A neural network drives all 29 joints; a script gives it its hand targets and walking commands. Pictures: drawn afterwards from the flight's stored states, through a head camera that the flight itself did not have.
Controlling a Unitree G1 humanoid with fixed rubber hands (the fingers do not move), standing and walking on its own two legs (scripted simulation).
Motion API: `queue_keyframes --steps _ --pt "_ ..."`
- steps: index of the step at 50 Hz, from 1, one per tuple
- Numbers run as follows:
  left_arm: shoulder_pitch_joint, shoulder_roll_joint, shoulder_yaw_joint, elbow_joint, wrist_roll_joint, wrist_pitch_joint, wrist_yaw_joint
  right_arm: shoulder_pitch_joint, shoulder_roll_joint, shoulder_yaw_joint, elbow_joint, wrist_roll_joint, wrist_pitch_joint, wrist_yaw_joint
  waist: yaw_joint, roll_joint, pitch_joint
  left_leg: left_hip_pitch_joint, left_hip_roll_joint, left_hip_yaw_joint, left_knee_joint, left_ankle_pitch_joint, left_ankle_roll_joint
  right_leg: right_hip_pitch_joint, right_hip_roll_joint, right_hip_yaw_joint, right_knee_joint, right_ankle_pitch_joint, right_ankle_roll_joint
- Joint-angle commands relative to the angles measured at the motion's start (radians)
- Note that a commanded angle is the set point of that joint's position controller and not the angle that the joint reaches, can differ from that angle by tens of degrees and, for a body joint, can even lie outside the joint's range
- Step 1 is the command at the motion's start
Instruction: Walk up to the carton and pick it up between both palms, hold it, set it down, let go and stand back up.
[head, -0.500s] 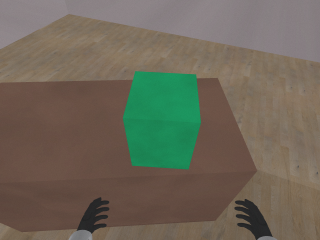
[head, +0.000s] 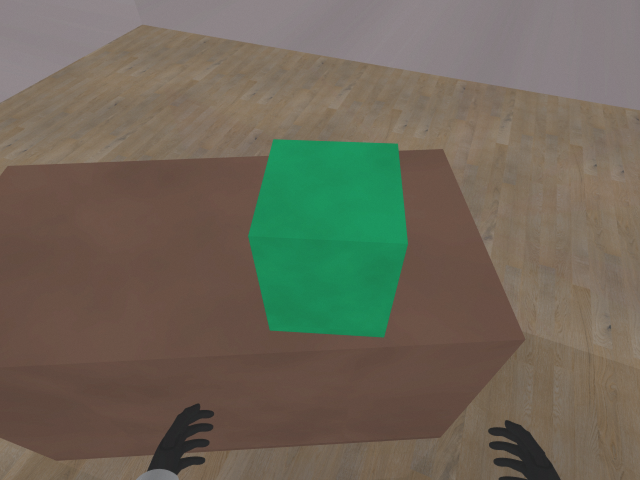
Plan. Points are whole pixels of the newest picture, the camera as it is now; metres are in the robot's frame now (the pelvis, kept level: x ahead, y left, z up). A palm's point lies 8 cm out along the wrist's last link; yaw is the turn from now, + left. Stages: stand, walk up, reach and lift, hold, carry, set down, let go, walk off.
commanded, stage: stand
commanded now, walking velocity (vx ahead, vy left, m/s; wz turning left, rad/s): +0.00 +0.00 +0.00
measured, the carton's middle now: (330, 241) +0.48 +0.02 -0.01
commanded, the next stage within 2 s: none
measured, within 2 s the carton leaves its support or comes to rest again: neither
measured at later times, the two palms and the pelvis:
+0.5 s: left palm out of the picture +0.06 +0.26 -0.12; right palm out of the picture +0.05 -0.22 -0.13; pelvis -0.01 +0.02 +0.00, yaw +0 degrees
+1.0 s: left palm out of the picture -0.03 +0.25 -0.14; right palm out of the picture -0.02 -0.21 -0.14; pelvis -0.01 +0.02 +0.00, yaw +0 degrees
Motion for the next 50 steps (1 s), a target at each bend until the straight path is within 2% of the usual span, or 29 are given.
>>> queue_keyframes --steps 1,4,6,7,9,10,11,15,16,18,20,21,25,27,30,31,33,35,36,38,39,41,42,43,45,47,48,49,50 --pt "0.070 0.094 0.047 -0.002 -0.012 -0.064 -0.013 0.024 -0.136 -0.030 -0.050 0.015 0.056 0.021 0.011 -0.047 -0.197 -0.041 0.046 -0.062 0.027 0.153 0.008 0.064 -0.103 0.087 0.040 0.451 -0.014" --pt "0.069 0.135 0.057 -0.018 -0.013 -0.054 -0.014 0.029 -0.076 -0.010 -0.031 -0.001 0.069 0.011 0.018 -0.058 -0.153 -0.049 0.052 -0.057 -0.005 0.112 0.025 -0.004 -0.113 0.095 0.006 0.294 -0.020" --pt "0.157 0.066 0.037 0.028 -0.018 -0.056 0.000 0.027 -0.123 -0.012 -0.018 0.008 0.071 0.023 0.048 0.032 -0.104 -0.037 0.055 -0.068 -0.005 0.099 0.022 -0.071 -0.098 0.113 -0.003 0.221 -0.023" --pt "0.057 0.119 0.042 0.022 -0.017 -0.055 -0.003 0.017 -0.114 -0.017 -0.034 0.007 0.071 0.018 0.001 -0.060 -0.063 -0.056 0.066 -0.076 -0.024 0.100 0.032 -0.110 -0.088 0.102 0.000 0.198 -0.013" --pt "0.087 0.117 0.046 0.035 -0.011 -0.049 0.009 0.071 -0.122 -0.019 -0.012 0.000 0.070 0.013 -0.018 0.108 0.012 -0.098 0.048 -0.075 -0.044 0.008 0.034 -0.135 -0.088 0.121 -0.050 0.104 -0.014" --pt "0.074 0.153 0.050 0.031 -0.015 -0.055 0.015 0.078 -0.115 -0.007 -0.011 -0.006 0.058 0.010 -0.025 -0.022 -0.004 -0.079 0.064 -0.122 -0.065 0.038 0.049 -0.146 -0.099 0.117 -0.031 0.080 -0.019" --pt "0.102 0.089 0.040 0.027 -0.010 -0.065 0.007 0.078 -0.132 -0.012 -0.002 -0.011 0.063 0.007 -0.003 0.100 -0.031 -0.092 0.047 -0.075 -0.056 0.019 0.038 -0.117 -0.094 0.116 -0.034 0.059 -0.017" --pt "0.132 0.109 0.040 0.079 -0.022 -0.076 0.002 0.121 -0.170 -0.030 0.043 0.007 0.045 -0.006 -0.001 -0.027 -0.061 -0.036 0.069 -0.127 -0.065 0.152 0.063 -0.084 -0.087 0.093 -0.024 0.154 -0.021" --pt "0.140 0.086 0.038 0.107 -0.015 -0.071 0.004 0.184 -0.127 -0.021 0.068 0.018 0.044 -0.005 -0.031 0.005 -0.073 -0.011 0.074 -0.114 -0.070 0.162 0.057 -0.090 -0.091 0.102 -0.024 0.126 -0.026" --pt "0.166 0.083 0.038 0.109 -0.018 -0.074 0.008 0.100 -0.084 0.000 0.058 0.012 0.038 0.003 0.021 0.022 -0.152 -0.029 0.078 -0.107 -0.080 0.129 0.061 -0.017 -0.099 0.081 -0.009 0.151 -0.005" --pt "0.150 0.077 0.032 0.135 -0.020 -0.061 0.010 0.077 -0.075 -0.005 0.070 0.012 0.045 0.013 0.003 -0.002 -0.017 -0.075 0.056 -0.109 -0.110 0.082 0.048 -0.097 -0.088 0.082 -0.056 0.084 -0.007" --pt "0.219 0.129 0.045 0.145 -0.023 -0.062 0.015 0.134 -0.126 -0.008 0.092 0.015 0.049 -0.003 0.032 0.049 0.018 -0.101 0.053 -0.133 -0.136 0.056 0.056 -0.076 -0.095 0.106 -0.046 0.107 -0.013" --pt "0.223 0.104 0.048 0.193 -0.021 -0.065 0.026 0.204 -0.139 -0.016 0.142 0.008 0.039 -0.015 0.006 -0.043 0.006 -0.103 0.063 -0.131 -0.133 0.044 0.050 -0.057 -0.096 0.100 -0.028 0.106 -0.004" --pt "0.223 0.057 0.036 0.223 -0.017 -0.069 0.030 0.202 -0.088 0.003 0.170 0.012 0.042 -0.015 -0.010 0.058 0.045 -0.092 0.045 -0.076 -0.126 0.082 0.036 -0.090 -0.097 0.108 -0.052 0.093 -0.013" --pt "0.274 0.076 0.039 0.244 -0.026 -0.064 0.024 0.174 -0.108 -0.003 0.180 0.010 0.038 -0.025 0.025 0.042 0.026 -0.086 0.059 -0.134 -0.149 0.017 0.066 -0.078 -0.093 0.090 -0.072 0.080 0.001" --pt "0.296 0.065 0.038 0.277 -0.029 -0.073 0.027 0.254 -0.066 0.006 0.218 0.026 0.047 -0.016 -0.004 0.015 0.002 -0.083 0.054 -0.132 -0.141 0.027 0.064 -0.041 -0.098 0.112 -0.050 0.092 -0.005" --pt "0.226 0.098 0.056 0.267 -0.023 -0.071 0.026 0.175 -0.093 0.002 0.194 0.011 0.046 -0.020 0.002 -0.009 -0.031 -0.038 0.048 -0.094 -0.139 0.027 0.060 -0.050 -0.093 0.089 -0.061 0.086 -0.002" --pt "0.228 0.060 0.027 0.291 -0.007 -0.064 0.037 0.227 -0.070 -0.001 0.227 0.013 0.045 -0.027 -0.032 0.036 0.021 -0.014 0.045 -0.084 -0.132 0.055 0.047 -0.127 -0.106 0.101 -0.062 0.092 -0.008" --pt "0.197 0.072 0.042 0.263 -0.024 -0.067 0.034 0.191 -0.106 -0.001 0.228 0.020 0.040 -0.030 0.005 0.020 0.006 -0.071 0.057 -0.111 -0.149 0.074 0.061 -0.072 -0.089 0.106 -0.067 0.085 -0.018" --pt "0.265 0.074 0.037 0.323 -0.027 -0.061 0.039 0.228 -0.146 -0.011 0.237 0.013 0.040 -0.027 -0.014 -0.028 0.016 -0.064 0.073 -0.112 -0.127 0.028 0.072 -0.084 -0.093 0.089 -0.072 0.090 0.000" --pt "0.281 0.088 0.034 0.323 -0.028 -0.055 0.043 0.236 -0.097 0.005 0.254 0.004 0.050 -0.036 0.002 0.061 0.074 -0.102 0.052 -0.111 -0.150 0.010 0.071 -0.072 -0.107 0.098 -0.074 0.081 -0.004" --pt "0.298 0.071 0.042 0.360 -0.040 -0.058 0.032 0.175 -0.043 0.026 0.240 0.012 0.046 -0.020 0.015 -0.089 0.019 -0.014 0.053 -0.101 -0.119 0.103 0.070 -0.091 -0.088 0.088 -0.077 0.068 -0.004" --pt "0.303 0.073 0.034 0.369 -0.025 -0.058 0.027 0.235 -0.139 -0.007 0.264 0.016 0.049 -0.030 0.004 -0.103 -0.010 0.021 0.050 -0.104 -0.118 0.051 0.064 -0.104 -0.083 0.077 -0.077 0.068 -0.007" --pt "0.330 -0.002 0.011 0.387 -0.024 -0.053 0.038 0.256 -0.121 -0.002 0.282 0.021 0.044 -0.029 -0.002 0.013 0.029 -0.040 0.063 -0.104 -0.120 0.046 0.060 -0.071 -0.094 0.091 -0.086 0.077 -0.012" --pt "0.315 0.008 0.014 0.399 -0.036 -0.048 0.037 0.282 -0.063 0.026 0.297 0.033 0.056 -0.031 -0.017 0.086 0.118 -0.104 0.051 -0.094 -0.138 0.018 0.050 -0.101 -0.105 0.091 -0.095 0.093 0.000" --pt "0.334 0.028 0.019 0.400 -0.027 -0.054 0.045 0.286 -0.112 0.018 0.308 0.009 0.058 -0.044 0.000 0.082 0.029 -0.073 0.049 -0.100 -0.131 0.007 0.055 -0.041 -0.097 0.094 -0.071 0.079 0.002" --pt "0.285 0.074 0.031 0.391 -0.028 -0.058 0.049 0.231 -0.099 0.016 0.307 0.011 0.065 -0.045 -0.013 -0.049 0.061 -0.033 0.051 -0.101 -0.129 0.021 0.061 -0.131 -0.083 0.094 -0.077 0.076 0.001" --pt "0.252 0.028 0.006 0.387 -0.025 -0.062 0.050 0.261 -0.135 0.005 0.302 0.016 0.059 -0.044 -0.042 -0.026 0.043 -0.023 0.053 -0.106 -0.123 0.078 0.061 -0.106 -0.084 0.088 -0.073 0.090 0.001" --pt "0.268 0.035 0.013 0.402 -0.026 -0.064 0.034 0.213 -0.119 0.012 0.313 0.023 0.059 -0.042 -0.004 0.003 0.026 -0.038 0.058 -0.101 -0.146 0.006 0.056 -0.085 -0.086 0.075 -0.088 0.084 0.000"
